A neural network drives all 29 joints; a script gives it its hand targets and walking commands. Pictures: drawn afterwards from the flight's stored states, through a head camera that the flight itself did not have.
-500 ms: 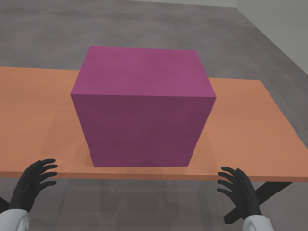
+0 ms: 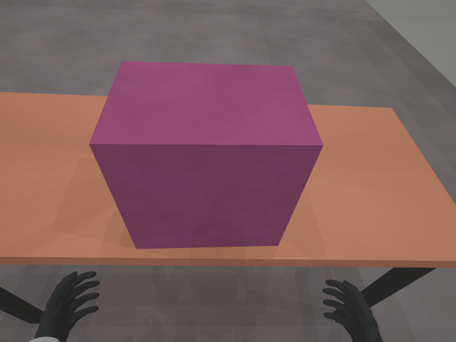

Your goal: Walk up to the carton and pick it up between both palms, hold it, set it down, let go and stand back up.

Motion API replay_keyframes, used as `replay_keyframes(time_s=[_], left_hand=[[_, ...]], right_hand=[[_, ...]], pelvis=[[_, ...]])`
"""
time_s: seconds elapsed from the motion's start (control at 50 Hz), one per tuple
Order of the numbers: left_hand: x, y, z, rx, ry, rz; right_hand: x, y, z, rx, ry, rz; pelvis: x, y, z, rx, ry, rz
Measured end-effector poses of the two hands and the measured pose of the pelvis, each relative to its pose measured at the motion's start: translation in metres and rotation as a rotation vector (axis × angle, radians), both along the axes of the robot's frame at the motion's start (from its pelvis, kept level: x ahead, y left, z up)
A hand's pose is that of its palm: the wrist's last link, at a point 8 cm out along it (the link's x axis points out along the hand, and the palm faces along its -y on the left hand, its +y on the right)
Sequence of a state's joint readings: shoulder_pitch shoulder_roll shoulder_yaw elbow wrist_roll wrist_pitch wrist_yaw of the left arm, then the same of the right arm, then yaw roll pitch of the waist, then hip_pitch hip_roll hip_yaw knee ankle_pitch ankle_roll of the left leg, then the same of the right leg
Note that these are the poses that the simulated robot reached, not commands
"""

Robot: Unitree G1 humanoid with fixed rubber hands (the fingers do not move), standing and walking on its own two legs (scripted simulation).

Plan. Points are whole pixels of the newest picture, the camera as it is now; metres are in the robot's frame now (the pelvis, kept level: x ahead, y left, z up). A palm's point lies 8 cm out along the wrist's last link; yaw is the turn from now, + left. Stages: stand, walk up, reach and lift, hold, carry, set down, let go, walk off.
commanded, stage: set down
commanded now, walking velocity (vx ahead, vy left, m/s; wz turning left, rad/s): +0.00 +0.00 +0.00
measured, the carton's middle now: (208, 163) +0.42 +0.03 +0.08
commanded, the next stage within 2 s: let go in 0.36 s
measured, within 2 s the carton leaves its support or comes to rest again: neither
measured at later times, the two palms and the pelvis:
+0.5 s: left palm out of the picture +0.16 +0.25 -0.07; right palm out of the picture +0.14 -0.23 -0.08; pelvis +0.00 +0.00 +0.00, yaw +0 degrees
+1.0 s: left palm out of the picture +0.16 +0.25 -0.08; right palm out of the picture +0.14 -0.24 -0.09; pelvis +0.01 -0.01 +0.00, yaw +0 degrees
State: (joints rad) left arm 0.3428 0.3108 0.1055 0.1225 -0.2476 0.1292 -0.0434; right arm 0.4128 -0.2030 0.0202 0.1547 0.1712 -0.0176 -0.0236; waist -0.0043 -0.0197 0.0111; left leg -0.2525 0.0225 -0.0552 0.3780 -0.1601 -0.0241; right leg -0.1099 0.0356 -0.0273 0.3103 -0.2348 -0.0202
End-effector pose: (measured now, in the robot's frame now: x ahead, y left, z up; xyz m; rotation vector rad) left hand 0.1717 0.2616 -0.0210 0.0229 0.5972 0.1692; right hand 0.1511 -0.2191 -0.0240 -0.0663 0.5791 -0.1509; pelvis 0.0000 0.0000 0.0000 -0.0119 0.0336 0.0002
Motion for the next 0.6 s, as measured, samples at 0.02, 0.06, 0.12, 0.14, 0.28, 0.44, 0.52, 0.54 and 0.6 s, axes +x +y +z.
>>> replay_keyframes(time_s=[0.02, 0.06, 0.12, 0.14, 0.28, 0.44, 0.52, 0.54, 0.6], left_hand=[[-0.002, 0.0, -0.003, -0.003, 0.012, 0.005], [-0.006, -0.001, -0.008, -0.007, 0.036, 0.013], [-0.013, -0.001, -0.015, -0.014, 0.07, 0.024], [-0.015, -0.001, -0.018, -0.016, 0.081, 0.027], [-0.023, -0.003, -0.034, -0.021, 0.157, 0.033], [-0.017, -0.01, -0.045, -0.017, 0.196, 0.025], [-0.012, -0.015, -0.049, -0.02, 0.21, 0.021], [-0.011, -0.016, -0.05, -0.021, 0.214, 0.021], [-0.009, -0.019, -0.053, -0.019, 0.224, 0.018]], right_hand=[[-0.002, -0.001, -0.003, -0.003, 0.007, 0.002], [-0.005, -0.002, -0.008, -0.007, 0.022, 0.001], [-0.01, -0.004, -0.015, -0.018, 0.042, 0.002], [-0.012, -0.005, -0.017, -0.022, 0.051, 0.003], [-0.02, -0.007, -0.036, -0.043, 0.122, 0.023], [-0.017, -0.007, -0.049, -0.044, 0.152, 0.054], [-0.013, -0.007, -0.053, -0.047, 0.159, 0.07], [-0.012, -0.007, -0.054, -0.048, 0.16, 0.072], [-0.01, -0.008, -0.056, -0.049, 0.161, 0.076]], pelvis=[[0.0, 0.0, 0.0, 0.0, 0.0, 0.0], [0.001, 0.0, 0.0, 0.001, 0.0, 0.0], [0.001, -0.001, 0.0, 0.001, 0.0, 0.0], [0.001, -0.001, 0.0, 0.001, 0.0, 0.0], [0.0, -0.001, 0.0, 0.001, -0.004, 0.0], [-0.001, -0.003, 0.0, 0.004, -0.009, 0.0], [0.0, -0.004, -0.001, 0.006, -0.01, 0.0], [0.001, -0.005, -0.001, 0.006, -0.01, 0.0], [0.003, -0.006, -0.001, 0.007, -0.009, 0.0]])
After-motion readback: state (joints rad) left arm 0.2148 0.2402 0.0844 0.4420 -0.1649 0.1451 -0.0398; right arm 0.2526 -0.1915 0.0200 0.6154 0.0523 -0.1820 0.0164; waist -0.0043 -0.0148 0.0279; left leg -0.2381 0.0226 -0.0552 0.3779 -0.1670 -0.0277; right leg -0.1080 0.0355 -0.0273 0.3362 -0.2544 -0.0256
